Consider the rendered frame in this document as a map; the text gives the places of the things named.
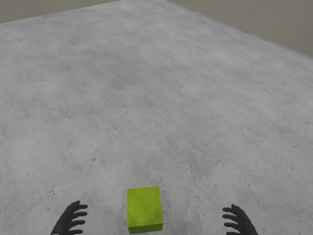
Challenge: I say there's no left robot hand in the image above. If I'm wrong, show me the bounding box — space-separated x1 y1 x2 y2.
50 201 88 235

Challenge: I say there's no right robot hand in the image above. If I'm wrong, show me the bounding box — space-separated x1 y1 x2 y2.
222 204 258 235

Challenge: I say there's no carton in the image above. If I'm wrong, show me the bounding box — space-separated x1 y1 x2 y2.
127 186 163 234

